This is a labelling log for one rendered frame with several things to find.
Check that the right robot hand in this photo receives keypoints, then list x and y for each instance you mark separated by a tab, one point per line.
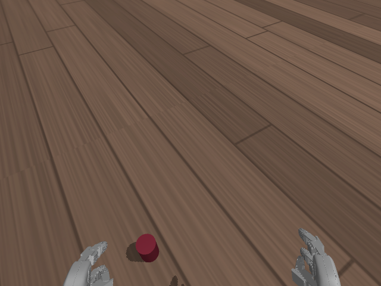
322	267

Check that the left robot hand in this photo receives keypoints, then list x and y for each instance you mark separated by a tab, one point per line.
80	273

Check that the can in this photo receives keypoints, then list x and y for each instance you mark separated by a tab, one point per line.
147	247

